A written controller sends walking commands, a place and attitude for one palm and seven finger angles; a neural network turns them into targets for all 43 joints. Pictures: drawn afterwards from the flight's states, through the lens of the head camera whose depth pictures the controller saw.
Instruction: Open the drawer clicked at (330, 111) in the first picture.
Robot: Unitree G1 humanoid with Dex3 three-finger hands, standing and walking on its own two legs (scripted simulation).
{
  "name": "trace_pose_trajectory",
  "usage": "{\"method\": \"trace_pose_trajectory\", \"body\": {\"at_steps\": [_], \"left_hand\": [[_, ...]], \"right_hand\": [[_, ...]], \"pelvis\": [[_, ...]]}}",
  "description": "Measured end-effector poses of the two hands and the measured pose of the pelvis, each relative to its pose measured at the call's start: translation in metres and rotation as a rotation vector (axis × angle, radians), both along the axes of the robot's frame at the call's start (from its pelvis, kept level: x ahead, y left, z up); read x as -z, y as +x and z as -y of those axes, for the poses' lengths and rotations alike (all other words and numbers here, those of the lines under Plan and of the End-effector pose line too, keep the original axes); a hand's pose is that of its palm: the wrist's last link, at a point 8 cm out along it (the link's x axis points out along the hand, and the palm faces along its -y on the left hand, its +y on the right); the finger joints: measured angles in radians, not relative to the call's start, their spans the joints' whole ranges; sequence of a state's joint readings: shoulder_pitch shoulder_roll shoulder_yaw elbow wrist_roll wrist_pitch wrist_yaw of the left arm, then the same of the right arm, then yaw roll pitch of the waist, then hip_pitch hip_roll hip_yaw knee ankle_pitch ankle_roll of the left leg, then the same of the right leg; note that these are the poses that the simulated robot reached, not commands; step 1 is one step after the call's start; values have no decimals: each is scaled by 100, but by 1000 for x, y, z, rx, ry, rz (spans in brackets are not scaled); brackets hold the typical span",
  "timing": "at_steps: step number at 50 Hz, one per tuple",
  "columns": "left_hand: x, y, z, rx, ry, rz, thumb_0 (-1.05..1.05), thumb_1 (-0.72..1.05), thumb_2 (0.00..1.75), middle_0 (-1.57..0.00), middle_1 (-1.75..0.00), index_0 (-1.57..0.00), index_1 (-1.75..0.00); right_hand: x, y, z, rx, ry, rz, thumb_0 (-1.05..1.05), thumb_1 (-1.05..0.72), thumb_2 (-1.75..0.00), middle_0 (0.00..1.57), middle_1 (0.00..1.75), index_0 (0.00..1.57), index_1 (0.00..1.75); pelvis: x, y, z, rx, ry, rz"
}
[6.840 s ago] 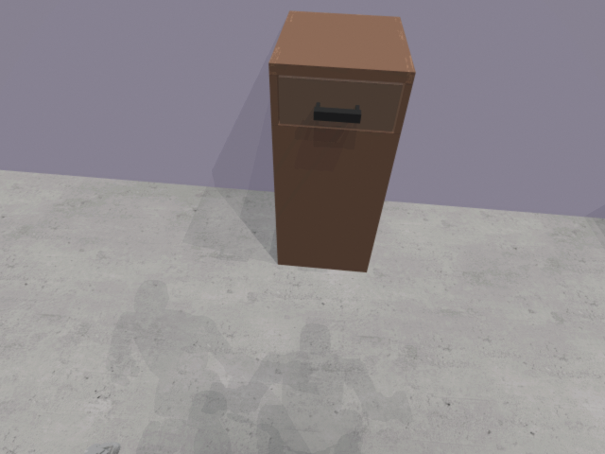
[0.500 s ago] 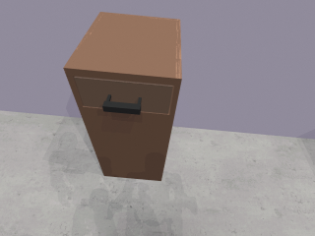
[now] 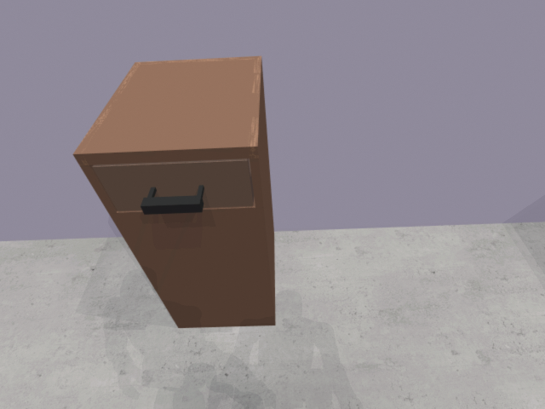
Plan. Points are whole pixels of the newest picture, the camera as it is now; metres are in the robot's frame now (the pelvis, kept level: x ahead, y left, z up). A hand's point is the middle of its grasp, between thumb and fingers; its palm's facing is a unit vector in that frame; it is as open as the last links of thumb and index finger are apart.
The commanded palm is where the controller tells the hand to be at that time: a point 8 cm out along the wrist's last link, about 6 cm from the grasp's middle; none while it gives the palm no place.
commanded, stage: come to a stop and stand still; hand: left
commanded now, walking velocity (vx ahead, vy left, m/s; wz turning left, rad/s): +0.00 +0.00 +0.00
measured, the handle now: (174, 197) +0.54 +0.24 -0.03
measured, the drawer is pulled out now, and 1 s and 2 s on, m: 0.00 0.00 0.00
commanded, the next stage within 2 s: look again from close up in 1.06 s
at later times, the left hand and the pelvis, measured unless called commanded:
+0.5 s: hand out of the picture -0.04 +0.12 -0.17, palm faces +0.11 -0.98 -0.15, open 7.4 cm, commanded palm none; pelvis +0.01 -0.02 +0.00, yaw +1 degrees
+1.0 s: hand out of the picture +0.02 +0.18 -0.17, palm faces +0.06 -0.98 -0.20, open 7.4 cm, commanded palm none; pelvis +0.03 +0.01 +0.00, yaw +0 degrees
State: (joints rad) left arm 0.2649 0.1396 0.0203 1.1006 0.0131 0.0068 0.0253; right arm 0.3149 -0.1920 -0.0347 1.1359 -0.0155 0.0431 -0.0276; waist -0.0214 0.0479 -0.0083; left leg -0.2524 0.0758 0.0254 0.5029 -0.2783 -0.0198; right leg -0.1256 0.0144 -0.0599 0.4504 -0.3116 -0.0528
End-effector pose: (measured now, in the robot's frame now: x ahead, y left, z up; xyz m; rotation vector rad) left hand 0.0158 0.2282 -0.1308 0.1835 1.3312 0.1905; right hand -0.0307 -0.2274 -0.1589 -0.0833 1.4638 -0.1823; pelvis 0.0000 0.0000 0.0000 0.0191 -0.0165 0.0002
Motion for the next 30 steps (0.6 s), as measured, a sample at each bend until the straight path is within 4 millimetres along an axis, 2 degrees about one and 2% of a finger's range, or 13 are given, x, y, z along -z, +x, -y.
{"method": "trace_pose_trajectory", "body": {"at_steps": [6,13,22,30], "left_hand": [[8,-9,20,-23,-11,-9,2,95,90,-20,-30,-20,-29],[11,-34,45,-59,-50,-71,1,93,90,-20,-30,-20,-29],[14,-58,63,-108,-97,-146,1,91,90,-20,-30,-20,-29],[16,-53,55,-115,-107,-158,0,91,90,-20,-30,-20,-29]], "right_hand": [[2,-13,4,-9,18,-24,0,-92,-90,20,30,20,29],[1,-11,4,-30,39,-44,0,-91,-90,20,30,20,29],[-2,12,5,-50,18,-27,0,-91,-90,20,30,20,29],[-5,38,-2,-66,-4,11,1,-92,-90,20,30,20,29]], "pelvis": [[3,-2,19,-20,-10,18],[2,-3,30,-20,-15,18],[1,8,28,-25,-17,8],[1,19,17,-21,-14,0]]}}
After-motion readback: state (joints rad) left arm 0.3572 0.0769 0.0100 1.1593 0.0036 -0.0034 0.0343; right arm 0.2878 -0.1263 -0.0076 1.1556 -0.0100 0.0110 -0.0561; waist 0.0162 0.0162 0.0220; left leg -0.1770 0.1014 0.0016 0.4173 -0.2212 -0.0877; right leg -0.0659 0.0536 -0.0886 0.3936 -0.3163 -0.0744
